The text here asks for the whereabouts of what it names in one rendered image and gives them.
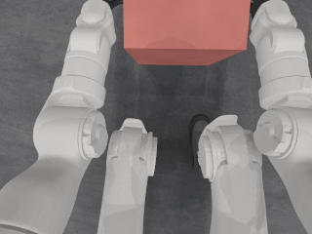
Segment robot right upper arm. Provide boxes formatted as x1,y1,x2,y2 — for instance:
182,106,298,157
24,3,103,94
253,105,312,234

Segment left robot forearm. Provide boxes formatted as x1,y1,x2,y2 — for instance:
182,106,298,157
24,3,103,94
33,0,117,147

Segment robot left shin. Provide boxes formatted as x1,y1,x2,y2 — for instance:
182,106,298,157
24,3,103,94
106,118,147,168

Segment robot right shin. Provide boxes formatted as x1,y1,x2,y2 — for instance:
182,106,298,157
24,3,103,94
197,114,262,167

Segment robot right hand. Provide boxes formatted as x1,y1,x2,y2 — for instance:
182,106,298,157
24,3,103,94
250,0,270,19

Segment right robot forearm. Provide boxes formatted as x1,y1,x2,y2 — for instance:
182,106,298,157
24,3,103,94
250,0,312,110

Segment robot left upper arm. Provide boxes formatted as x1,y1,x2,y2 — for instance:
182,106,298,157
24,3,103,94
0,105,108,234

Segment robot shin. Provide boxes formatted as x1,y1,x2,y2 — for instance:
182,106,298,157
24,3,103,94
197,114,262,167
106,118,147,168

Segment robot left hand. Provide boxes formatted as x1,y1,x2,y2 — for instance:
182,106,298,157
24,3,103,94
102,0,124,11

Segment carton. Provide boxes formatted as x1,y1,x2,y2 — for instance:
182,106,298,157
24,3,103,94
123,0,251,66

